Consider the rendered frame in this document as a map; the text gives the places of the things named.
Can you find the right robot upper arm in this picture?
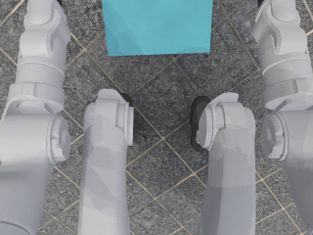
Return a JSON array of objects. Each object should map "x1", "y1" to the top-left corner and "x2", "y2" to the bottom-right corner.
[{"x1": 259, "y1": 110, "x2": 313, "y2": 235}]

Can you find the robot left shin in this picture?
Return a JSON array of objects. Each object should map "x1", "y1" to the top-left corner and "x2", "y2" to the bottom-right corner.
[{"x1": 82, "y1": 89, "x2": 126, "y2": 137}]

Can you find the robot left forearm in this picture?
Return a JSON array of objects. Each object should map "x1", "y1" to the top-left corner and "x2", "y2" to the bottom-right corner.
[{"x1": 0, "y1": 0, "x2": 71, "y2": 125}]

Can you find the right robot thigh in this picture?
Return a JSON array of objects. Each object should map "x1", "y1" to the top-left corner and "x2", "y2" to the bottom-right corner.
[{"x1": 197, "y1": 102, "x2": 256, "y2": 235}]

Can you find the left robot upper arm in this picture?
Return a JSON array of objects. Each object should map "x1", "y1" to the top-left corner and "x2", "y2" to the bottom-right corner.
[{"x1": 0, "y1": 114, "x2": 71, "y2": 235}]

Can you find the robot right forearm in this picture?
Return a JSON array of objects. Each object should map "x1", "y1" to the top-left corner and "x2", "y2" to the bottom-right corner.
[{"x1": 252, "y1": 0, "x2": 313, "y2": 112}]

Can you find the carton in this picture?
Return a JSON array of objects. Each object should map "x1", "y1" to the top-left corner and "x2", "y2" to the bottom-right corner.
[{"x1": 102, "y1": 0, "x2": 213, "y2": 57}]

